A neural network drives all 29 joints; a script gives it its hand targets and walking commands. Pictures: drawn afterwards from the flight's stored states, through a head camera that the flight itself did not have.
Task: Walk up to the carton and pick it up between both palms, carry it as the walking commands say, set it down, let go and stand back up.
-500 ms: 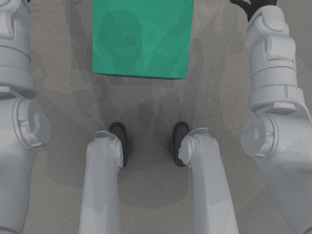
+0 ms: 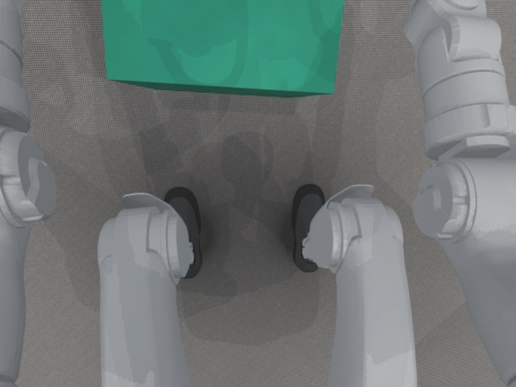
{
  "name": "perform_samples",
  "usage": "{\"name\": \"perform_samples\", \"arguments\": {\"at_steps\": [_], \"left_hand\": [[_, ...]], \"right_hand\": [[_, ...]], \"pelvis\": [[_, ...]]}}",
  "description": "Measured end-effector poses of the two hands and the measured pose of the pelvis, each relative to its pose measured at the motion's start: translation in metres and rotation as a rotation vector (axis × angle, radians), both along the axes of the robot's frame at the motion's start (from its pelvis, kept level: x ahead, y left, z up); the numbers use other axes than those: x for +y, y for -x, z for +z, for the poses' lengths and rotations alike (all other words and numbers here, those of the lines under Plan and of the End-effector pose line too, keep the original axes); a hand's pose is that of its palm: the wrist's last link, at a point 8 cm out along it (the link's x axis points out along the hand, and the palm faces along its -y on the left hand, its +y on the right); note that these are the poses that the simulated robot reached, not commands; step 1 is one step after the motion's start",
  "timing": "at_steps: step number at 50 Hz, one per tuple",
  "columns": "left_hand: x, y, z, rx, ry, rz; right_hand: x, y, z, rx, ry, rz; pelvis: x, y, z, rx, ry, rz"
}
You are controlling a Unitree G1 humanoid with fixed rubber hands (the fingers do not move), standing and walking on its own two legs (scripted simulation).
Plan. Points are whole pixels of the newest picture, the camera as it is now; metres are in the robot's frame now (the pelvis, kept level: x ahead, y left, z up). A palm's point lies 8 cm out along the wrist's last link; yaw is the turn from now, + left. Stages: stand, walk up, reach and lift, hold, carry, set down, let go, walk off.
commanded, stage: reach and lift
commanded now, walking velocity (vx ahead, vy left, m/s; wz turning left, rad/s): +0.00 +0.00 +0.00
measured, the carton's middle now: out of the picture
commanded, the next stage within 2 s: none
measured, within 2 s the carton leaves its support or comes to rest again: neither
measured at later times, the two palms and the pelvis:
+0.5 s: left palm out of the picture +0.57 +0.25 -0.24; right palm out of the picture +0.57 -0.17 -0.24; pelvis +0.00 +0.00 -0.07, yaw +0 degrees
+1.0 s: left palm out of the picture +0.57 +0.23 -0.23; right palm out of the picture +0.57 -0.15 -0.23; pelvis -0.01 +0.00 -0.06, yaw +0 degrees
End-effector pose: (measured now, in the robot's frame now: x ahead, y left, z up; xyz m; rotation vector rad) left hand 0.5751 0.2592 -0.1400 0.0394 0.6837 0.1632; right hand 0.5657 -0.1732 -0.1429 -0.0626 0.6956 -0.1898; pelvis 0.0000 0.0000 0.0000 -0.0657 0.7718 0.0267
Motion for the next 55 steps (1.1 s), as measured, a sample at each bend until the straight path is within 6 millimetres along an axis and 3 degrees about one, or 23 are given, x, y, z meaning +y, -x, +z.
{"name": "perform_samples", "arguments": {"at_steps": [14, 20, 40, 55], "left_hand": [[-0.005, 0.006, -0.077, 0.035, -0.011, 0.001], [-0.007, 0.005, -0.096, 0.020, -0.018, 0.000], [-0.013, 0.005, -0.079, 0.025, 0.003, -0.011], [-0.034, 0.002, -0.089, 0.021, 0.013, -0.048]], "right_hand": [[0.005, 0.002, -0.076, 0.037, -0.005, 0.020], [0.007, 0.000, -0.094, 0.022, -0.004, 0.024], [0.008, 0.001, -0.077, 0.036, -0.010, 0.021], [0.039, -0.001, -0.087, 0.028, -0.035, 0.062]], "pelvis": [[-0.003, 0.001, -0.047, -0.089, -0.001, -0.004], [-0.003, 0.001, -0.062, -0.131, -0.005, -0.004], [-0.003, 0.004, -0.058, -0.142, -0.004, -0.002], [-0.002, 0.005, -0.057, -0.155, -0.002, 0.000]]}}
